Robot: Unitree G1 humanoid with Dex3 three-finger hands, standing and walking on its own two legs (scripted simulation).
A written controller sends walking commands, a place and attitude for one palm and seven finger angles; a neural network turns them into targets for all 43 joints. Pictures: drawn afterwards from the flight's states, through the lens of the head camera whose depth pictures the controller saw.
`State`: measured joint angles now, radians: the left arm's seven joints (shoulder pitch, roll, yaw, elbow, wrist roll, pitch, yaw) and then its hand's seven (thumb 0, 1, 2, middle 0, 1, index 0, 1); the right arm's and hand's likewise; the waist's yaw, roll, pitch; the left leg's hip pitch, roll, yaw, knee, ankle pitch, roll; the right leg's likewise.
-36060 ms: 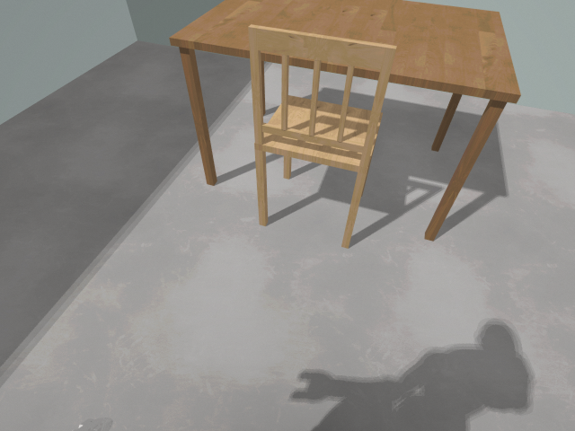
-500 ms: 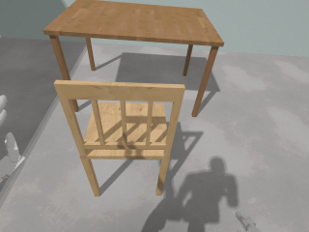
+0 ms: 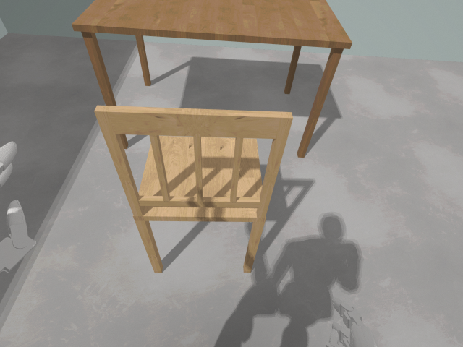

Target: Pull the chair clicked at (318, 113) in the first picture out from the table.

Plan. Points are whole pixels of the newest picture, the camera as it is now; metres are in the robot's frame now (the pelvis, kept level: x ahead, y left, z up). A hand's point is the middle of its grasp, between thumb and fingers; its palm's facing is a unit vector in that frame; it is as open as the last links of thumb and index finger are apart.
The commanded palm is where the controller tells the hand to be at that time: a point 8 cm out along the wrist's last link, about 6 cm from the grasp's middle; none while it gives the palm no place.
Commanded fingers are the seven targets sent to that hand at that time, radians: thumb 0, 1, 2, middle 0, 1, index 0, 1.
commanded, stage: let the arm hang, fingers relaxed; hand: left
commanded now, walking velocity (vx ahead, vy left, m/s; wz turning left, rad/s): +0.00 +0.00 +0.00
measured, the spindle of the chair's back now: (198, 170) +0.55 +0.11 -0.09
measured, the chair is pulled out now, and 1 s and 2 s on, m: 0.59 0.59 0.59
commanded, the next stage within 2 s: look to check the result in 1.18 s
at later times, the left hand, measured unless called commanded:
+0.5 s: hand out of the picture +0.01 +0.17 -0.18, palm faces +0.02 -0.98 -0.19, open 6.9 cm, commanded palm none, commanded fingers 0.00 0.90 0.90 -0.20 -0.30 -0.20 -0.30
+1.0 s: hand out of the picture +0.02 +0.14 -0.17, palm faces +0.00 -0.98 -0.19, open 7.3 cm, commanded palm none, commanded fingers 0.00 0.90 0.90 -0.20 -0.30 -0.20 -0.30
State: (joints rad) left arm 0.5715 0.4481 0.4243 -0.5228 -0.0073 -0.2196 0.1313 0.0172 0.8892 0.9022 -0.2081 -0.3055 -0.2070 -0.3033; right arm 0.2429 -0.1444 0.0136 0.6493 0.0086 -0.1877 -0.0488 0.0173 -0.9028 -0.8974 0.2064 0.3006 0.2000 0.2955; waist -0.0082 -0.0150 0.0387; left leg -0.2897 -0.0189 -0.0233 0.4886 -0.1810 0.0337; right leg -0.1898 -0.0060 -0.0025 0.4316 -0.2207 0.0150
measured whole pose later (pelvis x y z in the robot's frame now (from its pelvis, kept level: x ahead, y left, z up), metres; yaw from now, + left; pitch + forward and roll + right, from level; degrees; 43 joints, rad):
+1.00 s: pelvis +0.02 -0.03 +0.00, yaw +0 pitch -1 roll +0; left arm 0.31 0.15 -0.04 1.04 0.01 0.01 0.05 0.02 0.93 0.90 -0.20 -0.30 -0.20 -0.30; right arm 0.32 -0.13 0.00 1.07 -0.02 0.00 -0.03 0.02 -0.92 -0.90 0.20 0.30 0.20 0.29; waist 0.00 0.01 0.04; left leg -0.25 0.00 -0.03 0.46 -0.19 0.00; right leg -0.18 0.01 -0.01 0.45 -0.26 -0.01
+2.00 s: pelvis +0.02 -0.03 +0.00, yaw +0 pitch -1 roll -1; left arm 0.31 0.14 -0.03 1.04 0.00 0.00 0.04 0.00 0.91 0.90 -0.20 -0.30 -0.20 -0.30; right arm 0.32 -0.12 0.00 1.07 -0.01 0.00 -0.04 0.01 -0.91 -0.90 0.20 0.30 0.20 0.29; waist 0.00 0.00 0.06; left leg -0.25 0.00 -0.03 0.45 -0.19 0.00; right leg -0.17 0.01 -0.01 0.44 -0.25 -0.01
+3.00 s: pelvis +0.02 -0.03 +0.00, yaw +0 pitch -1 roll +0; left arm 0.31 0.14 -0.02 1.05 0.00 0.00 0.04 0.01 0.91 0.90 -0.20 -0.30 -0.20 -0.30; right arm 0.32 -0.12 0.00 1.07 -0.01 0.00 -0.04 0.01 -0.92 -0.90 0.20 0.30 0.20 0.29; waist 0.00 -0.01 0.06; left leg -0.25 0.00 -0.03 0.45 -0.19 0.00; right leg -0.17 0.01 -0.01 0.43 -0.25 -0.01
